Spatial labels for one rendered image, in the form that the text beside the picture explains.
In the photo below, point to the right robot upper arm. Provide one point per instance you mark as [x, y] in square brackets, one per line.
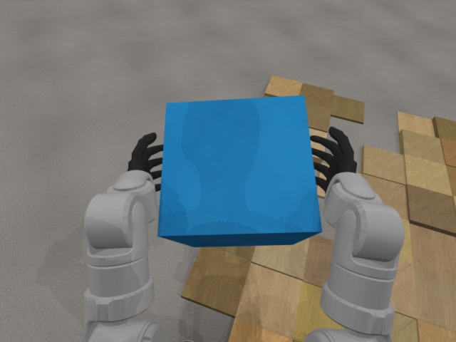
[334, 335]

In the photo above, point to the robot right hand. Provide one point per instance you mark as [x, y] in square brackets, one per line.
[341, 161]

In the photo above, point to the carton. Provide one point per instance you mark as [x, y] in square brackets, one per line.
[238, 172]

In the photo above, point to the left robot forearm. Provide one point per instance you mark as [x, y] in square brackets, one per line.
[116, 243]

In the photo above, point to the left robot upper arm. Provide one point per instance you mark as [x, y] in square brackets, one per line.
[135, 330]

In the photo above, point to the right robot forearm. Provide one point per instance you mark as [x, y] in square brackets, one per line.
[366, 251]

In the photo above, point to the robot left hand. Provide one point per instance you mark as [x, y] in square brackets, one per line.
[142, 153]

